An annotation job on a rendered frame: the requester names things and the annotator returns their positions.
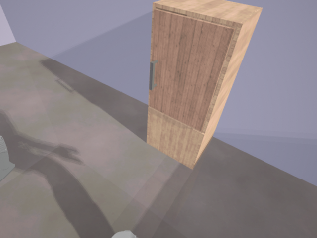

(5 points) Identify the cupboard door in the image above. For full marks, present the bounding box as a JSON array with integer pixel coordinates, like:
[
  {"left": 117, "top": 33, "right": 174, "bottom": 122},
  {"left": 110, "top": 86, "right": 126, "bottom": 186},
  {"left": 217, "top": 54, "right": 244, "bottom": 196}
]
[{"left": 149, "top": 8, "right": 235, "bottom": 131}]

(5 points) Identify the handle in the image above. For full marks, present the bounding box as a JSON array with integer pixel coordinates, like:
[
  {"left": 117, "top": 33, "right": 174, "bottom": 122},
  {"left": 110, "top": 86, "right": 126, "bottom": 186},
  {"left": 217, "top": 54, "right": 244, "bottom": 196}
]
[{"left": 149, "top": 59, "right": 159, "bottom": 90}]

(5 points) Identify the left robot hand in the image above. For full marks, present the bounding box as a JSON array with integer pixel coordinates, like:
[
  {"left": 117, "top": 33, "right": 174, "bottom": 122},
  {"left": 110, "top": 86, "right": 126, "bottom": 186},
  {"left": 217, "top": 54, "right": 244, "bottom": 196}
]
[{"left": 0, "top": 135, "right": 15, "bottom": 181}]

